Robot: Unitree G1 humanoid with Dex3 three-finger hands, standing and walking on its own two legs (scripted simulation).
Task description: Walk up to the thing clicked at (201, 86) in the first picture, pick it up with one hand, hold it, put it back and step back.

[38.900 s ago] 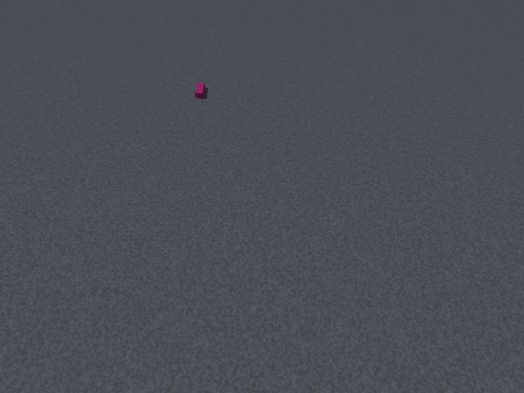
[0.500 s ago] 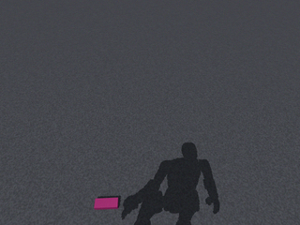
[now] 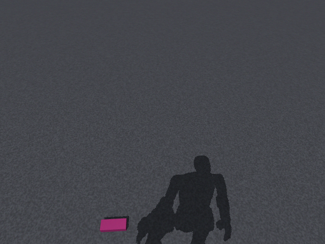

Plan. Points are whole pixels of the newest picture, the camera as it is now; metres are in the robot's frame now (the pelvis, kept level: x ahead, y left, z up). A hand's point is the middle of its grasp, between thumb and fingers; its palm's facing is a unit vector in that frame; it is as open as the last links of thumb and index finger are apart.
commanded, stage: stand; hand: left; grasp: from above
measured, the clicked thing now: (113, 225) +0.42 +0.24 -0.76
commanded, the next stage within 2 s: step back in 0.58 s
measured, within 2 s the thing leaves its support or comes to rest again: neither
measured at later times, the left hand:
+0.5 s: hand out of the picture +0.00 +0.21 -0.17, palm faces +0.02 -0.96 -0.26, open 7.3 cm
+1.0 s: hand out of the picture +0.03 +0.26 -0.16, palm faces -0.01 -0.90 -0.43, open 7.3 cm
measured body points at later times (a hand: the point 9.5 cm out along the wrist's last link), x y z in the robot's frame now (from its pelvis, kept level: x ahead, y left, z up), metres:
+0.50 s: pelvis -0.02 +0.00 +0.00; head -0.01 +0.00 +0.45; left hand +0.00 +0.26 -0.15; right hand +0.01 -0.26 -0.15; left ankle +0.01 +0.13 -0.75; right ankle -0.01 -0.14 -0.75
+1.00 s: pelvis -0.08 -0.02 -0.02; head -0.02 -0.03 +0.42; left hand +0.03 +0.30 -0.13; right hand +0.03 -0.35 -0.15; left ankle -0.12 +0.11 -0.68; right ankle -0.01 -0.14 -0.75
